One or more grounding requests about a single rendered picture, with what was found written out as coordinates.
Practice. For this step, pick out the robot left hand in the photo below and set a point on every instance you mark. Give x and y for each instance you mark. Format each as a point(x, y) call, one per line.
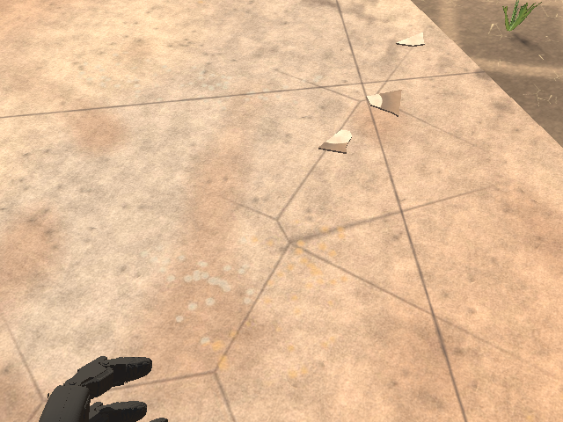
point(70, 402)

